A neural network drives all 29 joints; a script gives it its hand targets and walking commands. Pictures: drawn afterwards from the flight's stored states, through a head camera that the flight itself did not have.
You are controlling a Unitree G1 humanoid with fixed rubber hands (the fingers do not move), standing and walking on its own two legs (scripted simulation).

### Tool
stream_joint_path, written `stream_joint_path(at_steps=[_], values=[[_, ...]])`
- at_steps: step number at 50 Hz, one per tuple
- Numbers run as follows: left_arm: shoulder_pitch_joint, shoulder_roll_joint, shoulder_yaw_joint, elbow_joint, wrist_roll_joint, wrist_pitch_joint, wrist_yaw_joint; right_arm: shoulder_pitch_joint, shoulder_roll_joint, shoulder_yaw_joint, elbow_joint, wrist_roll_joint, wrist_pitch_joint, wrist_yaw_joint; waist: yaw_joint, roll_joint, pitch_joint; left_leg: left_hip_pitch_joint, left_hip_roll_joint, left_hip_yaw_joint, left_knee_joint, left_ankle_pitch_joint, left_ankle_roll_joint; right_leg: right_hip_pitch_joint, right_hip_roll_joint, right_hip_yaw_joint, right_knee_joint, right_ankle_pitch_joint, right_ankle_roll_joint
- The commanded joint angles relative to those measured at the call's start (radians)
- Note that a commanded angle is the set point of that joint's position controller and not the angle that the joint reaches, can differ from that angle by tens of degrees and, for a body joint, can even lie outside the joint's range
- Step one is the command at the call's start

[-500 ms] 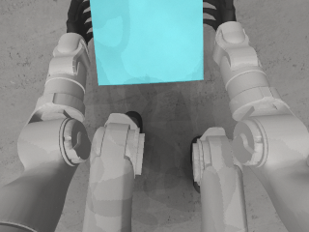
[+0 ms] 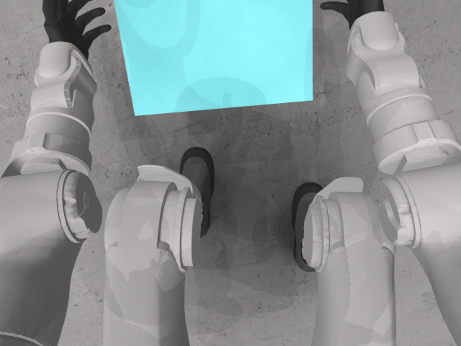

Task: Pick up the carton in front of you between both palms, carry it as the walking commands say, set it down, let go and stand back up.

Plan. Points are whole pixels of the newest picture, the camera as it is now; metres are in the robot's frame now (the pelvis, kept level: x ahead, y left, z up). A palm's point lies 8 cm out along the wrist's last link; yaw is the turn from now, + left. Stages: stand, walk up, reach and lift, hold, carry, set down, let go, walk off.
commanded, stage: set down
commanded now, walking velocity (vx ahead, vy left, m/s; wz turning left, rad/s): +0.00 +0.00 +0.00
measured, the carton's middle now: (222, 34) +0.49 +0.10 -0.25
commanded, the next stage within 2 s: let go in 1.10 s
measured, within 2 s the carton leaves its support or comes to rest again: neither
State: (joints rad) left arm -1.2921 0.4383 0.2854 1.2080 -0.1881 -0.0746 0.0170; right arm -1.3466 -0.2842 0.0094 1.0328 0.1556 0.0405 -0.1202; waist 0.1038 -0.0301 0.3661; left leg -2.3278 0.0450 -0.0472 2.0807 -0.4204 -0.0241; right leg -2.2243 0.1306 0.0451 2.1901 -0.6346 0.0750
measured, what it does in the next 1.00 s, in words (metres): rises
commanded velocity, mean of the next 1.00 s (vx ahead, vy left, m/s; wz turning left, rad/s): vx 0.00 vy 0.00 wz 0.00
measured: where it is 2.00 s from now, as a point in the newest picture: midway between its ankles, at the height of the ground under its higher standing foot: (252, 224)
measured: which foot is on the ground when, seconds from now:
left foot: down 0.00-1.00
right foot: down 0.00-1.00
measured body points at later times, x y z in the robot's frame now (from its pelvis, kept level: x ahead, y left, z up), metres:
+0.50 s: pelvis +0.01 +0.01 +0.08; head +0.33 +0.06 +0.39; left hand +0.48 +0.31 -0.05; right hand +0.56 -0.07 -0.04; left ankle +0.15 +0.14 -0.34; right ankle +0.10 -0.12 -0.34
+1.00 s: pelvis +0.04 +0.01 +0.20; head +0.33 +0.06 +0.55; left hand +0.48 +0.32 +0.10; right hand +0.56 -0.07 +0.10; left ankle +0.15 +0.14 -0.34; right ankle +0.10 -0.12 -0.34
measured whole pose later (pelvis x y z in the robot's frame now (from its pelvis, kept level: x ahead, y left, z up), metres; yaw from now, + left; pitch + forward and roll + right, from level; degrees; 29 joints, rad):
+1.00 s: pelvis +0.04 +0.01 +0.20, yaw +2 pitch +45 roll -3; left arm -0.88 0.28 0.36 0.75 -0.03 0.13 -0.06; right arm -0.94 -0.14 -0.20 0.72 -0.02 0.17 -0.10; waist 0.09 -0.04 -0.12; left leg -1.82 -0.01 -0.06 1.39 -0.36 -0.02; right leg -1.71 0.07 0.05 1.45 -0.53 0.05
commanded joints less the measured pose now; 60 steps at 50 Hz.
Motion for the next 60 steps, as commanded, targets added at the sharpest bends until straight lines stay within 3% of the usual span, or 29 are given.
stream_joint_path(at_steps=[1,5,9,13,16,19,23,28,32,38,47,54,60], values=[[-0.203,0.168,-0.020,-0.143,-0.049,-0.014,-0.003,-0.243,-0.047,0.006,-0.195,0.016,-0.013,-0.013,0.089,-0.073,-1.274,0.789,-0.015,0.055,-0.075,0.401,-0.004,0.409,-0.052,-0.090,-0.195,0.291,0.008],[-0.120,0.168,-0.019,-0.216,-0.048,0.016,0.001,-0.169,-0.022,-0.009,-0.256,0.010,0.017,-0.027,0.101,-0.051,-1.409,0.930,-0.026,0.081,-0.109,0.391,-0.009,0.448,-0.029,-0.126,-0.216,0.246,0.010],[-0.074,0.152,0.004,-0.368,-0.001,0.072,0.006,-0.137,-0.029,-0.070,-0.369,-0.030,0.058,-0.043,0.098,-0.011,-1.489,1.024,-0.044,0.118,-0.172,0.311,-0.017,0.476,-0.004,-0.158,-0.278,0.158,-0.002],[-0.073,0.095,0.012,-0.405,0.038,0.124,0.007,-0.111,-0.032,-0.146,-0.332,-0.081,0.095,-0.049,0.063,0.023,-1.341,0.957,-0.056,0.132,-0.253,0.169,-0.028,0.420,0.000,-0.166,-0.358,0.047,-0.020],[-0.070,0.049,0.003,-0.389,0.052,0.132,0.002,-0.085,-0.024,-0.183,-0.259,-0.103,0.093,-0.040,0.032,0.052,-1.245,0.908,-0.056,0.124,-0.300,0.132,-0.030,0.359,-0.001,-0.161,-0.398,0.032,-0.030],[-0.055,0.019,-0.002,-0.377,0.063,0.130,-0.002,-0.064,-0.016,-0.201,-0.208,-0.116,0.080,-0.030,0.018,0.071,-1.235,0.914,-0.060,0.118,-0.338,0.150,-0.034,0.335,-0.001,-0.158,-0.434,0.049,-0.034],[-0.007,0.005,0.017,-0.376,0.089,0.129,-0.004,-0.032,0.004,-0.204,-0.194,-0.125,0.069,-0.019,0.032,0.065,-1.285,0.952,-0.070,0.120,-0.390,0.188,-0.036,0.358,0.003,-0.156,-0.487,0.076,-0.030],[0.065,0.019,0.062,-0.440,0.123,0.139,-0.012,0.011,0.025,-0.191,-0.285,-0.132,0.075,-0.014,0.062,0.018,-1.403,1.025,-0.086,0.135,-0.452,0.270,-0.029,0.458,0.012,-0.156,-0.560,0.130,-0.017],[0.108,0.028,0.080,-0.521,0.128,0.161,-0.028,0.038,0.033,-0.183,-0.396,-0.141,0.098,-0.015,0.067,-0.019,-1.490,1.094,-0.099,0.147,-0.504,0.329,-0.027,0.566,0.018,-0.158,-0.624,0.179,-0.007],[0.155,0.013,0.075,-0.582,0.115,0.192,-0.056,0.097,0.049,-0.186,-0.463,-0.154,0.129,-0.010,0.047,-0.020,-1.489,1.173,-0.108,0.148,-0.599,0.347,-0.026,0.662,0.015,-0.156,-0.724,0.210,-0.006],[0.239,-0.027,0.083,-0.566,0.154,0.185,-0.078,0.211,0.072,-0.216,-0.415,-0.178,0.114,0.014,0.029,0.022,-1.409,1.309,-0.110,0.134,-0.762,0.418,-0.026,0.735,0.004,-0.137,-0.897,0.269,-0.008],[0.281,-0.052,0.098,-0.548,0.185,0.161,-0.086,0.253,0.083,-0.222,-0.394,-0.186,0.088,0.032,0.031,0.017,-1.343,1.390,-0.101,0.116,-0.901,0.466,-0.020,0.833,-0.012,-0.112,-1.041,0.322,-0.006],[0.394,-0.066,0.087,-0.547,0.228,0.147,-0.107,0.391,0.112,-0.238,-0.399,-0.241,0.079,0.026,0.008,0.011,-1.371,1.534,-0.097,0.102,-1.002,0.513,-0.010,0.963,-0.020,-0.101,-1.155,0.380,0.001]])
